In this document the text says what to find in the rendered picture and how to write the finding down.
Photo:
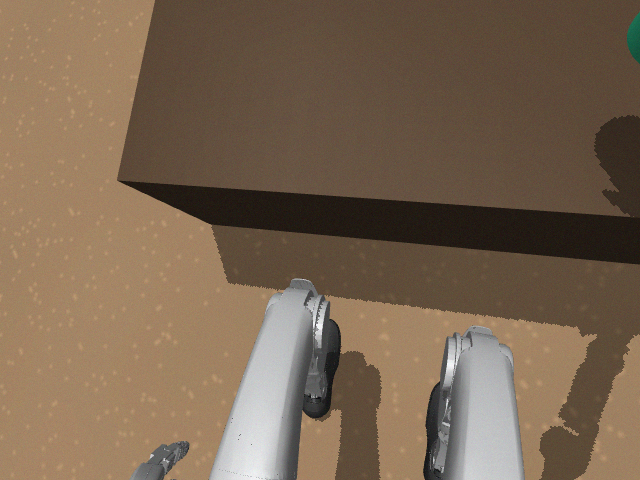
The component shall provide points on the right robot foot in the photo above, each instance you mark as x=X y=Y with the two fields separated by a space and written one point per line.
x=430 y=473

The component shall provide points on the can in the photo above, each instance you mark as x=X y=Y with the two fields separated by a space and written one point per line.
x=633 y=38

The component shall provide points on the left robot hand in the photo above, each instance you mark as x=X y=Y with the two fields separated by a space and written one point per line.
x=161 y=461

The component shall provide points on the left robot foot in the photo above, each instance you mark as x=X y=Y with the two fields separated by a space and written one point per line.
x=318 y=407

